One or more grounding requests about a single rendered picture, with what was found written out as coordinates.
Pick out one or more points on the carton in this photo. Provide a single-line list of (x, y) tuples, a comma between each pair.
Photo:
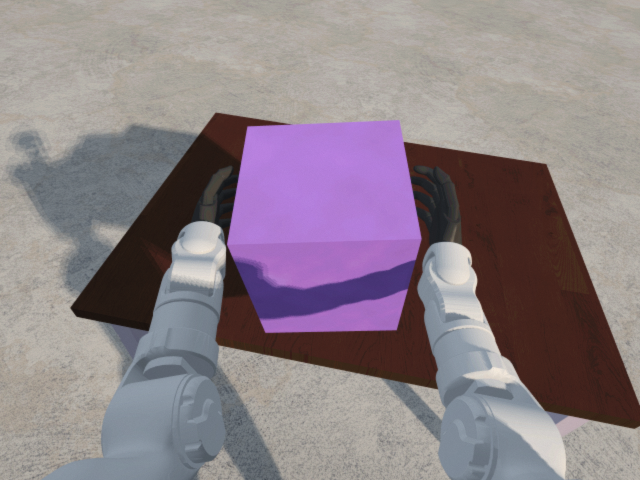
[(324, 229)]

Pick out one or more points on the right robot upper arm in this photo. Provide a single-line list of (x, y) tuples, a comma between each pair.
[(491, 438)]

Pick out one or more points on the right robot hand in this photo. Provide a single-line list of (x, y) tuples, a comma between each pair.
[(443, 219)]

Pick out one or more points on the robot right forearm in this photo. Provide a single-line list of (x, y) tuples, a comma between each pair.
[(461, 340)]

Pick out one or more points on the robot left forearm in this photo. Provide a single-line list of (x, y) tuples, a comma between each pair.
[(182, 334)]

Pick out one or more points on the left robot upper arm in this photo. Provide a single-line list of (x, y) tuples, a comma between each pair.
[(160, 429)]

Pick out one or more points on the left robot hand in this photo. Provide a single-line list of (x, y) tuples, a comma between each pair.
[(209, 207)]

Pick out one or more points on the table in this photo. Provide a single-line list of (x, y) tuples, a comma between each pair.
[(532, 283)]

